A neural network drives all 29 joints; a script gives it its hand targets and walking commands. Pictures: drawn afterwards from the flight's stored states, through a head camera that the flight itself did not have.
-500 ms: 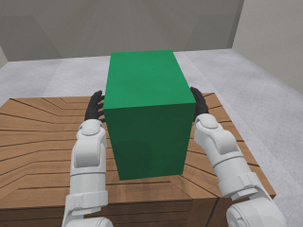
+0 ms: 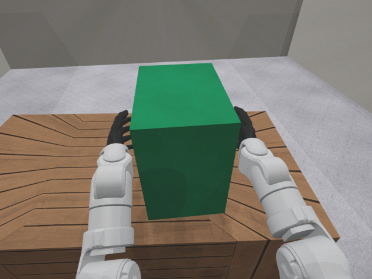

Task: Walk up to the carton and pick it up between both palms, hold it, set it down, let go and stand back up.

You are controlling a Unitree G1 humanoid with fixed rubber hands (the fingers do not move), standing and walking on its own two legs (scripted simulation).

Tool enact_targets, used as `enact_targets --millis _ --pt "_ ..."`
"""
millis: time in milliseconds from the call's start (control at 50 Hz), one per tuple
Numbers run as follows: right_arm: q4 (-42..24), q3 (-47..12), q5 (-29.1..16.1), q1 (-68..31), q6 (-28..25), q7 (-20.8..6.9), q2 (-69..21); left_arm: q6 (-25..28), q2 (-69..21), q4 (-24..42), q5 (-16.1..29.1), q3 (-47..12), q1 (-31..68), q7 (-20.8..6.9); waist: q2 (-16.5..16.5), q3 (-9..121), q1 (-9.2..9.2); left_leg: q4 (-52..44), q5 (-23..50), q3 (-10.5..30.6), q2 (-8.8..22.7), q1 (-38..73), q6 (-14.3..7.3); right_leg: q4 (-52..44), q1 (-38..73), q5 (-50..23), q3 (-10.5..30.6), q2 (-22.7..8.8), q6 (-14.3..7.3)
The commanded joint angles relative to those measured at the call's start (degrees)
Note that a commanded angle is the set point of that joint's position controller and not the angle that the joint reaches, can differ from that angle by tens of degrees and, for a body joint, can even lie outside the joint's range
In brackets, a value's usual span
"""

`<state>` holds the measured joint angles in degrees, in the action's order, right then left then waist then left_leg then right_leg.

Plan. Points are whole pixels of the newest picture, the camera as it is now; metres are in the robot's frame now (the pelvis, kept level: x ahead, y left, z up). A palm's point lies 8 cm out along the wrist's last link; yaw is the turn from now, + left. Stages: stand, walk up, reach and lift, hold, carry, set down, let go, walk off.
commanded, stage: hold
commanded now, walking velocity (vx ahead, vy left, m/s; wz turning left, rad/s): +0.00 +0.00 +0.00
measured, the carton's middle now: (181, 138) +0.42 +0.01 +0.14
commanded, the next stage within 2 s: none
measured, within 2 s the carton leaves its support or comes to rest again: neither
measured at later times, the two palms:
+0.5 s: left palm (116, 149) +0.36 +0.15 +0.17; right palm (244, 144) +0.36 -0.12 +0.16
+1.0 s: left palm (118, 145) +0.36 +0.14 +0.18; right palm (247, 142) +0.36 -0.13 +0.17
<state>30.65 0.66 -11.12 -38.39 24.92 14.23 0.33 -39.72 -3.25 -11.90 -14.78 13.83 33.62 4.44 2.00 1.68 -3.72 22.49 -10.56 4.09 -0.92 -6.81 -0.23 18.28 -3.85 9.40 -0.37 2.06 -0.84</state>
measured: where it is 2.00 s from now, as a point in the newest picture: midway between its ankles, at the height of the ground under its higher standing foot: outside the picture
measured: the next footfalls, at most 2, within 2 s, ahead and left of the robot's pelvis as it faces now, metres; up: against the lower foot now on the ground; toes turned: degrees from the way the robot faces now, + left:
none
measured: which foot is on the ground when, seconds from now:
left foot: down 0.00-1.00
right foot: down 0.00-1.00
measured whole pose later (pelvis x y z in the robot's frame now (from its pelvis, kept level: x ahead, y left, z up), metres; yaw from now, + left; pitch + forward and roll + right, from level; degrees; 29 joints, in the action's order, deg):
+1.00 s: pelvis +0.01 +0.00 +0.00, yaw -1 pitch -6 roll -1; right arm 28.0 -1.5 -12.1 -36.3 24.5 15.1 1.1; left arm -40.6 -3.9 -8.6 -15.6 13.3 31.6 3.8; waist 0.7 1.2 -3.6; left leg 22.0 -11.1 3.1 -0.8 -4.8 -0.6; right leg 17.3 -1.9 9.4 0.4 2.1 -0.6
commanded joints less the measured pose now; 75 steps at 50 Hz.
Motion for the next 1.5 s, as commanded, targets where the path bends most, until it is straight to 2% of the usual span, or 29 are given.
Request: enact_targets --millis 0,100,120,220,240,320,380,480,520,620,660,720,760,780,860,1000,1020,1040,1120,1140,1160,1180,1280,1300,1320,1400,1420,1460,1480 --pt "-25.87 -22.84 -6.84 -56.21 -6.61 -6.76 -38.99 5.24 -39.89 9.49 11.67 -32.75 46.53 -8.47 -3.80 27.53 -0.49 -2.55 14.30 -1.73 -1.48 9.76 1.77 -2.21 5.36 -10.31 -1.48 1.53 3.59" --pt "-29.54 -24.68 -9.15 -53.33 -6.28 -5.93 -39.47 5.92 -41.73 16.39 13.90 -37.64 46.45 -7.23 -7.49 34.13 -2.01 1.36 25.45 -0.91 -1.49 15.03 3.69 -1.20 6.37 -17.89 -1.39 2.10 3.28" --pt "-26.21 -23.74 -8.25 -52.13 -5.38 -5.79 -38.15 5.06 -40.21 9.03 12.12 -34.49 43.82 -7.43 -5.58 26.45 -1.24 0.13 22.37 -1.20 -1.45 11.45 3.34 -2.47 4.85 -14.72 -1.44 2.29 3.13" --pt "-33.25 -27.71 -10.22 -50.48 -5.18 -5.57 -38.40 4.76 -39.57 18.03 12.47 -35.78 40.02 -7.24 -5.27 32.28 -0.48 0.90 29.07 -1.32 -1.42 14.08 3.43 -1.02 9.07 -22.27 -0.88 2.87 3.72" --pt "-29.38 -26.32 -9.72 -49.09 -4.31 -5.38 -37.88 3.86 -37.99 13.63 11.28 -33.78 39.18 -7.66 -1.90 25.93 0.27 0.17 25.89 -1.22 -1.29 11.53 3.09 -1.71 8.21 -19.10 -1.09 2.77 3.84" --pt "-22.19 -24.49 -7.16 -45.07 -3.12 -4.78 -37.65 2.53 -33.67 10.09 7.16 -27.92 39.38 -9.91 0.64 15.16 0.59 -3.59 14.21 -3.27 -2.06 6.90 1.05 -2.94 8.09 -14.01 -0.79 1.35 4.96" --pt "-24.53 -24.46 -7.14 -49.52 -4.17 -5.00 -39.09 3.14 -35.59 12.53 8.19 -29.70 42.73 -10.63 -1.65 19.27 0.14 -3.57 13.38 -3.14 -1.90 9.04 1.21 -2.59 7.49 -12.64 -1.06 1.17 4.57" --pt "-29.58 -24.78 -7.28 -55.21 -6.26 -5.63 -39.29 4.48 -39.48 12.22 11.38 -35.14 44.30 -8.90 -6.49 26.73 -0.73 -0.66 19.67 -2.53 -1.67 11.12 2.58 -2.14 6.68 -14.11 -1.41 1.95 3.57" --pt "-33.30 -24.81 -8.01 -53.79 -7.27 -5.62 -39.57 5.35 -41.86 19.85 14.08 -39.65 46.61 -7.92 -8.54 33.33 -2.94 1.09 23.76 -1.21 -1.44 14.78 4.15 -0.78 5.08 -16.05 -2.48 2.30 3.12" --pt "-23.21 -21.56 -6.15 -47.82 -5.02 -5.94 -37.01 3.87 -39.18 14.17 11.07 -35.36 44.40 -8.36 -6.78 23.57 -2.95 -2.40 14.24 -1.41 -0.68 11.85 3.27 -2.70 3.78 -8.39 -1.54 1.76 2.58" --pt "-23.97 -23.03 -6.84 -47.20 -5.24 -6.23 -37.90 3.56 -37.90 12.76 10.49 -33.87 42.19 -8.73 -6.06 23.02 -1.15 -2.27 17.92 -2.40 -1.60 10.55 2.69 -2.31 5.24 -12.73 -1.29 1.31 3.28" --pt "-26.73 -24.28 -7.43 -48.38 -5.72 -5.47 -38.25 3.91 -38.16 13.79 10.82 -33.81 40.93 -9.67 -4.81 27.09 -1.84 -1.19 21.85 -2.32 -1.56 12.69 2.97 -1.81 9.13 -17.90 -1.81 1.99 3.86" --pt "-26.45 -23.82 -6.66 -51.57 -5.74 -5.35 -37.46 3.25 -37.61 9.30 9.02 -31.56 39.95 -10.21 -3.04 21.64 -0.47 -2.41 16.59 -2.61 -1.67 10.08 1.93 -2.70 8.02 -12.27 -1.17 1.84 3.49" --pt "-28.96 -25.67 -8.35 -51.69 -6.30 -5.56 -38.90 4.15 -37.42 16.30 10.51 -33.29 42.85 -9.81 -4.04 27.35 -0.19 -1.88 19.92 -2.31 -1.81 11.79 2.21 -1.91 9.26 -15.58 -1.50 1.81 3.60" --pt "-26.90 -24.72 -7.23 -53.70 -6.04 -6.20 -38.27 4.69 -38.94 13.54 9.82 -33.15 44.38 -8.65 -3.69 24.30 0.83 -2.41 17.06 -2.14 -0.81 11.31 2.10 -2.98 6.48 -10.37 -1.20 2.14 3.10" --pt "-22.71 -22.20 -5.37 -51.01 -5.96 -5.75 -38.07 4.01 -37.09 9.15 9.33 -29.97 44.11 -9.45 -1.07 21.27 -0.35 -3.70 12.80 -2.79 -1.26 10.11 0.71 -3.01 6.27 -10.10 -1.49 1.10 3.57" --pt "-25.69 -24.04 -6.84 -52.21 -6.75 -5.84 -39.99 4.97 -37.91 15.32 11.15 -32.82 46.48 -9.54 -3.47 28.45 -0.34 -2.56 16.86 -2.73 -1.61 11.68 1.46 -2.02 8.86 -14.31 -0.78 1.34 3.73" --pt "-26.13 -22.63 -6.43 -52.10 -6.46 -5.65 -37.93 4.13 -37.56 8.76 9.95 -30.81 42.26 -9.57 -3.47 23.57 -0.23 -2.93 16.51 -3.15 -1.70 10.69 1.24 -2.72 6.73 -14.00 -0.76 1.06 3.81" --pt "-27.83 -24.89 -7.67 -51.55 -6.89 -5.36 -38.56 4.20 -37.41 11.04 9.80 -31.23 41.23 -10.13 -2.52 25.85 -0.31 -1.71 20.48 -2.94 -1.80 11.82 1.64 -2.21 9.46 -17.99 -1.60 1.62 4.12" --pt "-29.87 -25.92 -8.62 -51.64 -7.31 -5.32 -39.25 5.20 -38.62 18.43 11.19 -34.24 43.28 -9.83 -4.96 32.44 -1.06 -0.29 24.95 -2.64 -1.90 13.86 2.66 -1.17 11.27 -20.49 -1.57 2.12 3.87" --pt "-30.20 -25.39 -8.17 -51.92 -7.20 -5.34 -37.94 4.95 -39.00 16.34 11.75 -35.38 42.53 -9.24 -5.43 31.58 -1.48 0.09 24.96 -2.34 -1.67 14.39 2.94 -1.74 8.13 -18.46 -1.77 2.45 3.69" --pt "-26.07 -23.70 -7.32 -51.92 -6.59 -5.19 -37.35 4.73 -37.47 10.92 10.18 -33.26 43.05 -9.13 -3.84 24.27 -2.13 -0.91 19.57 -2.10 -1.23 12.11 2.77 -2.72 6.55 -13.88 -1.94 1.83 3.53" --pt "-19.77 -21.63 -5.09 -51.47 -5.98 -6.34 -39.21 5.01 -37.47 10.21 9.35 -31.24 47.54 -8.87 -3.36 20.60 -0.33 -3.72 7.76 -2.37 -0.85 7.52 1.43 -3.07 4.13 -4.52 -1.62 0.96 3.09" --pt "-20.29 -20.50 -4.86 -50.14 -6.32 -6.25 -38.93 5.04 -38.13 13.02 10.14 -32.30 48.18 -8.96 -6.53 22.56 -1.23 -3.93 9.92 -3.07 -1.31 8.52 1.78 -3.07 4.45 -5.67 -1.70 0.86 3.08" --pt "-23.81 -22.22 -6.16 -51.32 -6.75 -6.45 -38.97 4.70 -38.11 12.27 9.81 -32.40 45.19 -9.06 -6.80 24.54 -0.13 -3.33 13.00 -2.19 -1.08 9.98 1.84 -2.86 5.31 -8.79 -1.49 1.34 3.07" --pt "-30.22 -25.42 -9.42 -51.63 -7.29 -5.68 -39.41 5.21 -39.73 20.27 12.37 -37.23 44.93 -8.25 -8.41 34.39 -1.57 0.59 27.13 -2.22 -1.51 15.29 3.45 -1.26 7.88 -20.98 -1.37 2.13 3.96" --pt "-29.57 -25.65 -9.25 -52.02 -6.61 -5.51 -38.30 4.77 -39.89 14.48 12.45 -37.12 41.91 -8.20 -6.58 29.76 -1.91 0.69 27.65 -1.40 -1.67 14.34 3.40 -2.43 6.75 -19.93 -1.85 2.17 4.00" --pt "-28.91 -24.88 -9.17 -49.78 -6.33 -5.07 -37.77 4.92 -38.58 18.36 12.47 -37.19 42.93 -8.14 -8.10 30.30 -2.44 1.17 29.10 -1.38 -1.00 16.25 4.16 -1.95 6.91 -19.53 -1.15 2.47 3.49" --pt "-28.76 -25.84 -8.94 -48.01 -6.22 -4.81 -37.48 4.34 -38.66 16.16 11.19 -35.71 40.46 -8.35 -5.62 26.90 -2.20 0.47 27.26 -1.64 -1.23 14.66 3.55 -1.96 7.35 -19.64 -1.26 2.52 3.82"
